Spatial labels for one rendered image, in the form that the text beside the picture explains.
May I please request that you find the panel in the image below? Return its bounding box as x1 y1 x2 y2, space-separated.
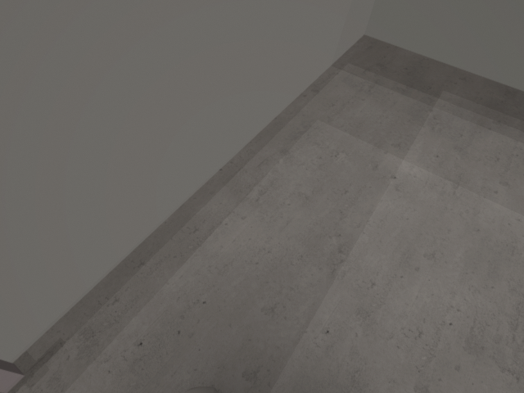
0 359 25 393

